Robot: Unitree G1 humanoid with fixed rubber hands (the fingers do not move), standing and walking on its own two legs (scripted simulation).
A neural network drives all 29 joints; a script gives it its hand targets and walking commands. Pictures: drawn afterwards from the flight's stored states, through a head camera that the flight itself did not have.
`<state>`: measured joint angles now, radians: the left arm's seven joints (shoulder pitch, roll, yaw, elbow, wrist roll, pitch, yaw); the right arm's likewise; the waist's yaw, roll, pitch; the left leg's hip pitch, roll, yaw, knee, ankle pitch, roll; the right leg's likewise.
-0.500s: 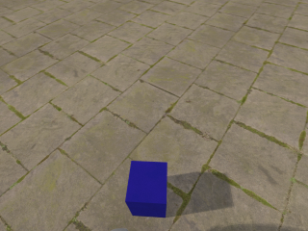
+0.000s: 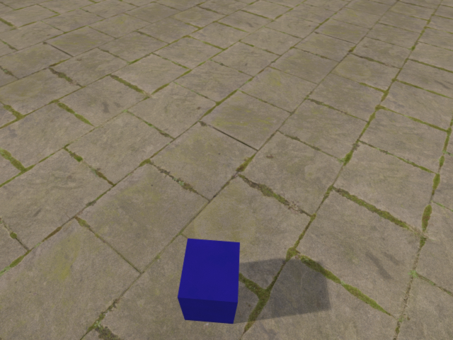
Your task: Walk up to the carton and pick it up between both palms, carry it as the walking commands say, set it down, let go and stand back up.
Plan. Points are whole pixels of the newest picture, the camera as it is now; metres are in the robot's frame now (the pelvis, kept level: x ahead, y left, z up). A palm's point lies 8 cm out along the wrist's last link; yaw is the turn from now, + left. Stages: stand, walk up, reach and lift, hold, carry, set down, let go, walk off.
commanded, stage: walk up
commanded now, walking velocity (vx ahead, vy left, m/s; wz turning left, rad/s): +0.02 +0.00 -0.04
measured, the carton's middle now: (211, 282) +0.43 +0.04 -0.63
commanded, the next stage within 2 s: none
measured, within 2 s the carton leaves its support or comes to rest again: neither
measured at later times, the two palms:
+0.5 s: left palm out of the picture +0.02 +0.24 -0.15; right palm out of the picture -0.03 -0.20 -0.15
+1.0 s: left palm out of the picture +0.02 +0.26 -0.15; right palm out of the picture -0.03 -0.19 -0.15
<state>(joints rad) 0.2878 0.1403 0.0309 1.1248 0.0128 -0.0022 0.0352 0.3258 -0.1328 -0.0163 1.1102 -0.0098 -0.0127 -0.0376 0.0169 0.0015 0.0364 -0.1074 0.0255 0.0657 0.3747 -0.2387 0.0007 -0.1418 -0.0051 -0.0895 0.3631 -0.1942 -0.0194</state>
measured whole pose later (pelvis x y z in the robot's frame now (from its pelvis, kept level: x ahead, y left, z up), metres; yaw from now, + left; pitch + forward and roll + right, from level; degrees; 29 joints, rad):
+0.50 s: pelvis +0.01 +0.02 +0.00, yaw -1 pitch -1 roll +0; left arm 0.26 0.14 0.05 1.08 0.02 -0.01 0.04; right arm 0.34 -0.14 -0.02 1.10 -0.02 -0.02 -0.04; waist 0.00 0.00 0.04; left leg -0.13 0.01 0.09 0.41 -0.27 0.02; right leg -0.18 -0.02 -0.06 0.42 -0.22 0.00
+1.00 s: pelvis +0.00 +0.03 +0.00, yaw -2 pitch +0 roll +0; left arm 0.28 0.15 0.05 1.06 0.02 -0.01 0.04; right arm 0.34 -0.15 -0.02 1.09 -0.02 -0.01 -0.04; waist 0.00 0.01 0.03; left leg -0.15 -0.01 0.11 0.43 -0.28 0.04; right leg -0.21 -0.04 -0.04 0.44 -0.23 0.02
